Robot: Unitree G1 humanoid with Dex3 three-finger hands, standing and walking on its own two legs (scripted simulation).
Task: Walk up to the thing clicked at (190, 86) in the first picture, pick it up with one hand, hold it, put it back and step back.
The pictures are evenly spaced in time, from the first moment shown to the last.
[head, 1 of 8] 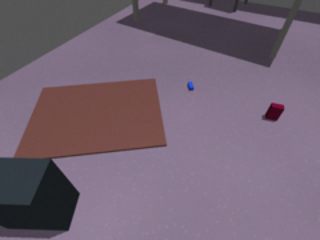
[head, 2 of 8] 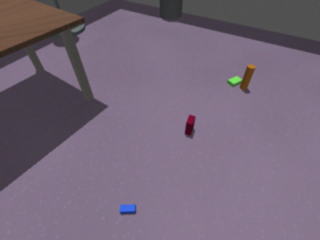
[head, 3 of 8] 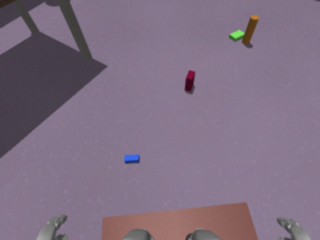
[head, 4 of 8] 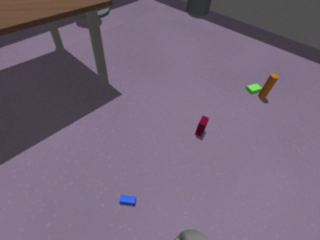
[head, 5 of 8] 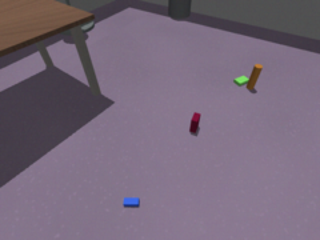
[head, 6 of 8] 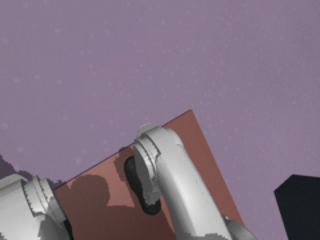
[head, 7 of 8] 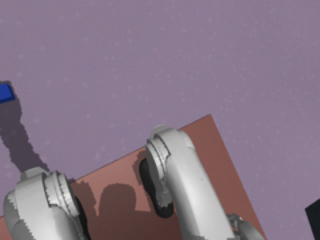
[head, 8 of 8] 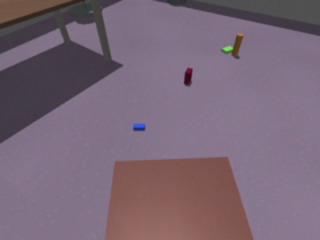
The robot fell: no
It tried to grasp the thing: yes
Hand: left
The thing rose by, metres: 0.69
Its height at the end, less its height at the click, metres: +0.00
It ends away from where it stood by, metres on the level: 0.02
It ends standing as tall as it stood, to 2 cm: yes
